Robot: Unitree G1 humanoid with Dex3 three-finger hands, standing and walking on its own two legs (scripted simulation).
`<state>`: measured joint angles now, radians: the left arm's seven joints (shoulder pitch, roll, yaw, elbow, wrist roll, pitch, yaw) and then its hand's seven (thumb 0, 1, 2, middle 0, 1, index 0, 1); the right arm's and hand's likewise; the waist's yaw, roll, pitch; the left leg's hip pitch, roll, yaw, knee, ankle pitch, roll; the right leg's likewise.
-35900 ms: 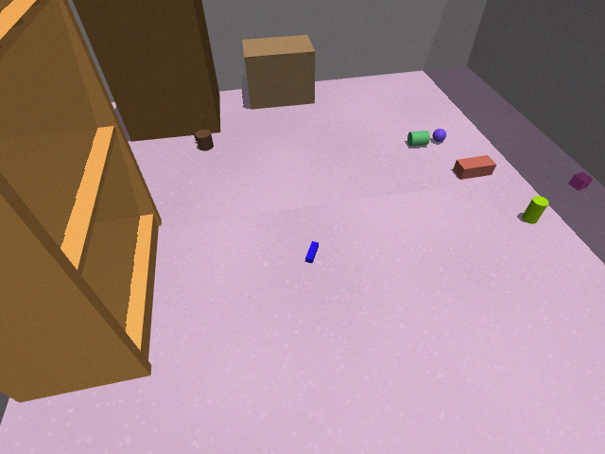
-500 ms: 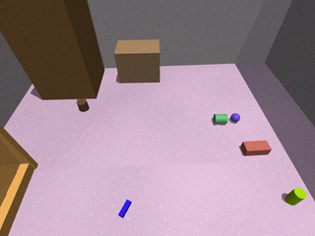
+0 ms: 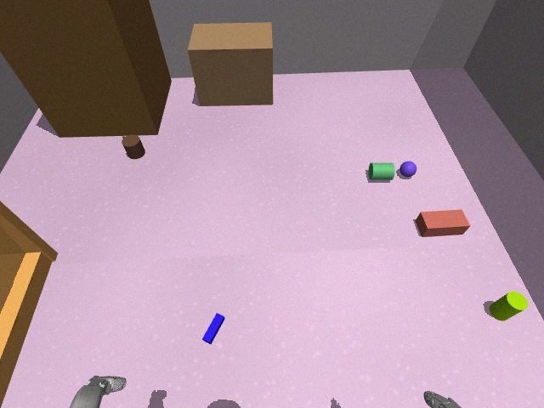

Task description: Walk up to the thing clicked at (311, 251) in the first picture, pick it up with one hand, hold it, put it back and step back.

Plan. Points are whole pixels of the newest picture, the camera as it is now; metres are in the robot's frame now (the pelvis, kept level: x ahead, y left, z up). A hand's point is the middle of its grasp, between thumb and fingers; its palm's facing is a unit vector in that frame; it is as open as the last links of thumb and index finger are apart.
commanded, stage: rise first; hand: left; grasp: from above
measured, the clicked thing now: (213, 328) +0.47 +0.22 -0.74
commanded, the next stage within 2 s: none
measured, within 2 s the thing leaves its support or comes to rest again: neither
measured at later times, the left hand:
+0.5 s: hand out of the picture +0.13 +0.27 -0.22, palm faces -0.11 -0.79 -0.60, open 12.9 cm
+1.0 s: hand (161, 365) +0.29 +0.28 -0.41, palm faces -0.12 -0.37 -0.92, open 13.6 cm
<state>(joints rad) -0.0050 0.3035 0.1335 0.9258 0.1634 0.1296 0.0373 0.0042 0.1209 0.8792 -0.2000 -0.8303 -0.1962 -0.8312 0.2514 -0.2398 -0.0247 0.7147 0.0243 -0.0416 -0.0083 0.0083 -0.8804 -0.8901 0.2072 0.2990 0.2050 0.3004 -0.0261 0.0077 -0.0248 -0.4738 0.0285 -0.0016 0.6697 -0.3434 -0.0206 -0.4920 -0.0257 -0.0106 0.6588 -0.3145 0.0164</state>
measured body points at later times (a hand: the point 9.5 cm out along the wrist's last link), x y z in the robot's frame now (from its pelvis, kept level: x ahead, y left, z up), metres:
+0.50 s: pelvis -0.01 +0.01 -0.06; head +0.09 +0.02 +0.38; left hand +0.14 +0.31 -0.18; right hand +0.17 -0.23 -0.16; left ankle -0.01 +0.13 -0.72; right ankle +0.01 -0.13 -0.72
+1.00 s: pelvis -0.08 +0.00 -0.26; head +0.10 +0.02 +0.15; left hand +0.29 +0.30 -0.35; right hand +0.02 -0.27 -0.40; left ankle -0.01 +0.13 -0.72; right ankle +0.00 -0.13 -0.72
